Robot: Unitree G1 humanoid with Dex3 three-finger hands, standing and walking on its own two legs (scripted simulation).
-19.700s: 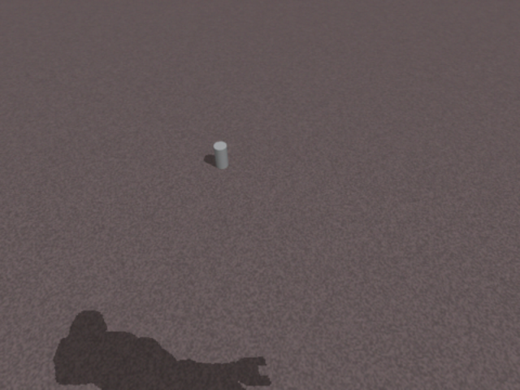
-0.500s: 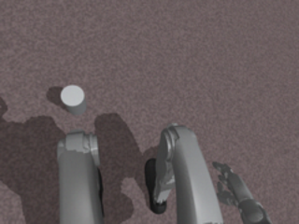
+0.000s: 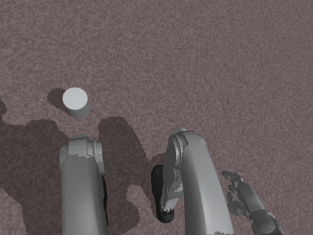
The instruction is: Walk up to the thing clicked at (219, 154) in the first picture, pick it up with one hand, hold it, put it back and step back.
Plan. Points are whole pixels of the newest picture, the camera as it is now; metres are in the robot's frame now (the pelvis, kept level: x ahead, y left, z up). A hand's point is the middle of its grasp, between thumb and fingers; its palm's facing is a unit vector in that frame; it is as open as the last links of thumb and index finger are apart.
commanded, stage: go down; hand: left
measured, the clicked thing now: (77, 104) +0.45 +0.20 -0.29
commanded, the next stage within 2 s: approach in 1.32 s
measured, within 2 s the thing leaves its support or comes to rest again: neither
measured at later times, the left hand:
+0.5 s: hand out of the picture +0.38 +0.41 +0.00, palm faces +0.03 -1.00 -0.05, open 17.7 cm
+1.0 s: hand out of the picture +0.40 +0.43 +0.02, palm faces +0.07 -1.00 -0.07, open 17.7 cm
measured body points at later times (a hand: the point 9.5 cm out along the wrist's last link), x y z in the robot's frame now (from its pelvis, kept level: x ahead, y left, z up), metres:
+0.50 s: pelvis +0.00 +0.00 +0.00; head +0.22 +0.10 +0.38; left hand +0.38 +0.47 +0.01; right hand +0.16 -0.27 -0.08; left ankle +0.09 +0.12 -0.33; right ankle +0.11 -0.12 -0.33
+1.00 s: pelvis +0.00 +0.00 +0.00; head +0.22 +0.09 +0.38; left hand +0.39 +0.48 +0.03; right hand +0.16 -0.27 -0.08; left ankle +0.09 +0.12 -0.33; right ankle +0.11 -0.12 -0.33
